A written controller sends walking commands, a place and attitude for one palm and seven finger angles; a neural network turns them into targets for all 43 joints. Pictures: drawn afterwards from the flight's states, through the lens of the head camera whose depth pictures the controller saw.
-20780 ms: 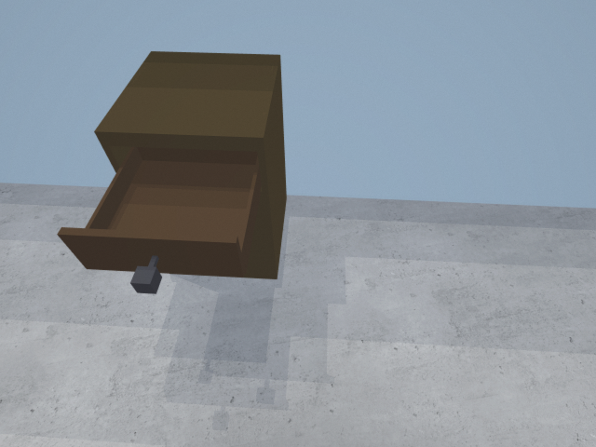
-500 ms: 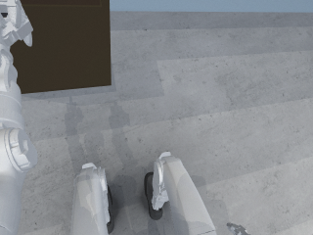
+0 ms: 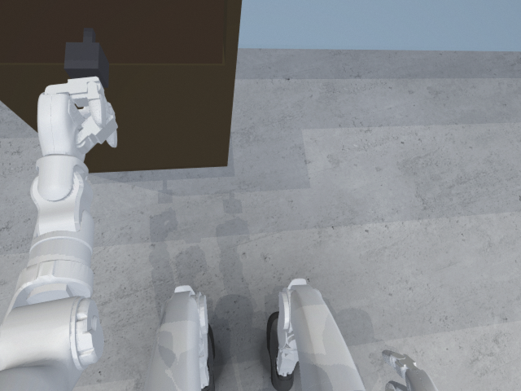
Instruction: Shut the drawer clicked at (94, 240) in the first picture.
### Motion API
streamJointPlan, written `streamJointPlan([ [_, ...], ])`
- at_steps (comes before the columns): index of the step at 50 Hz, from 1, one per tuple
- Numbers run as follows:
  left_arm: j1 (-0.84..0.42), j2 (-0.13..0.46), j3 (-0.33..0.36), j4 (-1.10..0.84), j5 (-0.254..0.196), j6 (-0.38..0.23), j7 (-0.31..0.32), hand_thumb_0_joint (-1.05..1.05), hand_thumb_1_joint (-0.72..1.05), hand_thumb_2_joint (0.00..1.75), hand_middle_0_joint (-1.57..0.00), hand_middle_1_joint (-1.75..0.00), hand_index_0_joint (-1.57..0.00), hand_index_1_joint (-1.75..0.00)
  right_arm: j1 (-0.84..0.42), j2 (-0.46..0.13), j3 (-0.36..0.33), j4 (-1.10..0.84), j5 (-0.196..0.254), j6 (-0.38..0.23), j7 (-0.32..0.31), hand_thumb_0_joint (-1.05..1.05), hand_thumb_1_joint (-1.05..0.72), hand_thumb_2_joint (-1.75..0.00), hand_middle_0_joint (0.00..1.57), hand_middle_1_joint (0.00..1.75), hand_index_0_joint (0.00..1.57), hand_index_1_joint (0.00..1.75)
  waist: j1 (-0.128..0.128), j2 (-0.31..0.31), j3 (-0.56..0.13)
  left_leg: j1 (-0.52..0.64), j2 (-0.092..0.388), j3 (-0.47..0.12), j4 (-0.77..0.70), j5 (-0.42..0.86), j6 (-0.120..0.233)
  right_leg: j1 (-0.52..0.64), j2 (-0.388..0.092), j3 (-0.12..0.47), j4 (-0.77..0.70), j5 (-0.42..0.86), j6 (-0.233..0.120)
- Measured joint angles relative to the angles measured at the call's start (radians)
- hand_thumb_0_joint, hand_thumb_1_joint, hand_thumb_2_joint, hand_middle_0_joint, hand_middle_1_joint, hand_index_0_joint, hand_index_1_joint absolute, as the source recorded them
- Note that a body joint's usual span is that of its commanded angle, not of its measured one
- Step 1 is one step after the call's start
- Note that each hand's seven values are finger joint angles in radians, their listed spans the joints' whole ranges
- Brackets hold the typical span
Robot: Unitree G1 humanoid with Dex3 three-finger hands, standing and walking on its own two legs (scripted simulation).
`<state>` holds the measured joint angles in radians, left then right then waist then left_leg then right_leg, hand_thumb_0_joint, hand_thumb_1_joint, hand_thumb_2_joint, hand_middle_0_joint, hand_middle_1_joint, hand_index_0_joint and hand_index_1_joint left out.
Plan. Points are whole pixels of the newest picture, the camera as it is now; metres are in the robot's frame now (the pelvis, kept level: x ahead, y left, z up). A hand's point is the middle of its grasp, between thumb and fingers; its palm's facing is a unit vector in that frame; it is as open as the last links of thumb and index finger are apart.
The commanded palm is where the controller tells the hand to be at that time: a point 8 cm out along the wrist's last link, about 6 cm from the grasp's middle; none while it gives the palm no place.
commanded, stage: draw the hand back to the body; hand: left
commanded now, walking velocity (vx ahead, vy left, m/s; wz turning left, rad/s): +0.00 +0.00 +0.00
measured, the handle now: (88, 53) +0.59 +0.24 -0.01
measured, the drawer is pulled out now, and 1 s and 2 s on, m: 0.00 0.00 0.00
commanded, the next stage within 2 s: step back with the hand held close in 1.36 s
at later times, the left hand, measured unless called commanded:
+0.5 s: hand (34, 171) +0.35 +0.19 +0.15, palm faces +0.06 -1.00 -0.06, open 3.3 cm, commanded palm +0.32 +0.25 +0.17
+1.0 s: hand out of the picture +0.26 +0.22 +0.29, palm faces +0.36 -0.87 -0.35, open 3.2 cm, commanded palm +0.21 +0.27 +0.32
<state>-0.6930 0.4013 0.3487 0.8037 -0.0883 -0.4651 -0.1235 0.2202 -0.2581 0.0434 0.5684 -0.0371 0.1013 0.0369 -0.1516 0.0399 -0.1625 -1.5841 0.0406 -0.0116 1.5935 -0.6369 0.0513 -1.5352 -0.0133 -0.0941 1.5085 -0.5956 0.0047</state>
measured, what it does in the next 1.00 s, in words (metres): rises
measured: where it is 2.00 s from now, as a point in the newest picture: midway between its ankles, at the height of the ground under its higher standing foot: (242, 370)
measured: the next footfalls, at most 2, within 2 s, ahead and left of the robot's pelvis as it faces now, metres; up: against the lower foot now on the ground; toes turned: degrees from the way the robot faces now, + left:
none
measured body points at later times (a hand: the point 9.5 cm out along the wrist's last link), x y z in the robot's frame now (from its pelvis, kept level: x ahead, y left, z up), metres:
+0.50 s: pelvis +0.03 -0.02 +0.11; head +0.12 +0.01 +0.55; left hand +0.34 +0.24 +0.16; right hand +0.22 -0.25 +0.02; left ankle +0.03 +0.09 -0.54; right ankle +0.04 -0.13 -0.54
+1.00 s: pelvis +0.07 -0.02 +0.18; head +0.06 -0.04 +0.63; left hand +0.24 +0.27 +0.31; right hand +0.27 -0.22 +0.11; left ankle +0.03 +0.09 -0.54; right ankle +0.04 -0.13 -0.54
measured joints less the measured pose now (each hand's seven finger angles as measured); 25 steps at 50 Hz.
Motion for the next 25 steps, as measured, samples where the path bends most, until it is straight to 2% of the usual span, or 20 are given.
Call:
streamJointPlan([
  [5,0.108,-0.041,-0.044,-0.202,-0.026,0.031,-0.011,0.01,0.9,0.89,-1.4,-1.6,-1.4,-1.6,-0.04,0.002,-0.027,-0.023,0.018,0.012,0.001,0.0,-0.9,-0.9,0.2,0.3,0.2,0.3,0.025,0.008,0.016,0.059,-0.002,-0.008,-0.042,0.003,-0.009,0.062,0.001,-0.007,-0.045,0.001,-0.001],
  [9,0.279,-0.078,-0.097,-0.387,-0.063,0.102,-0.019,0.02,0.9,0.89,-1.4,-1.6,-1.4,-1.6,-0.045,0.011,-0.03,-0.052,0.052,0.019,-0.002,0.0,-0.9,-0.9,0.2,0.3,0.2,0.3,0.063,0.013,0.03,0.189,-0.001,0.005,-0.152,0.029,-0.01,0.183,0.006,0.005,-0.146,0.028,-0.003],
  [12,0.388,-0.101,-0.124,-0.446,-0.088,0.151,-0.005,0.01,0.9,0.89,-1.4,-1.6,-1.4,-1.6,-0.04,0.02,-0.018,-0.058,0.072,0.006,-0.016,0.0,-0.9,-0.9,0.2,0.3,0.2,0.3,0.087,0.008,0.024,0.299,-0.005,0.013,-0.246,0.055,-0.014,0.286,0.006,0.012,-0.229,0.049,-0.006],
  [14,0.447,-0.114,-0.129,-0.464,-0.1,0.16,0.012,0.01,0.9,0.89,-1.4,-1.6,-1.4,-1.6,-0.034,0.026,-0.011,-0.057,0.077,-0.011,-0.027,0.0,-0.9,-0.9,0.2,0.3,0.2,0.3,0.097,0.003,0.012,0.365,-0.008,0.012,-0.296,0.069,-0.019,0.351,0.004,0.011,-0.275,0.059,-0.009],
  [18,0.523,-0.123,-0.139,-0.474,-0.11,0.128,0.026,0.01,0.9,0.9,-1.4,-1.6,-1.4,-1.6,-0.027,0.03,-0.007,-0.052,0.075,-0.047,-0.044,0.0,-0.9,-0.9,0.21,0.3,0.2,0.3,0.108,-0.009,-0.008,0.477,-0.012,0.0,-0.362,0.083,-0.028,0.467,0.003,-0.001,-0.338,0.065,-0.016],
  [21,0.557,-0.117,-0.157,-0.479,-0.11,0.109,-0.001,0.01,0.9,0.9,-1.4,-1.6,-1.4,-1.6,-0.029,0.022,-0.01,-0.053,0.075,-0.063,-0.052,0.0,-0.9,-0.9,0.21,0.3,0.2,0.3,0.11,-0.012,-0.008,0.547,-0.013,-0.01,-0.393,0.088,-0.033,0.542,0.005,-0.011,-0.373,0.069,-0.021],
  [25,0.618,-0.108,-0.176,-0.514,-0.123,0.137,-0.05,0.01,0.9,0.9,-1.4,-1.6,-1.4,-1.6,-0.03,0.006,-0.014,-0.073,0.083,-0.069,-0.063,0.0,-0.9,-0.9,0.21,0.3,0.2,0.3,0.103,-0.009,0.012,0.644,-0.011,-0.011,-0.447,0.103,-0.035,0.641,0.01,-0.013,-0.432,0.087,-0.022],
])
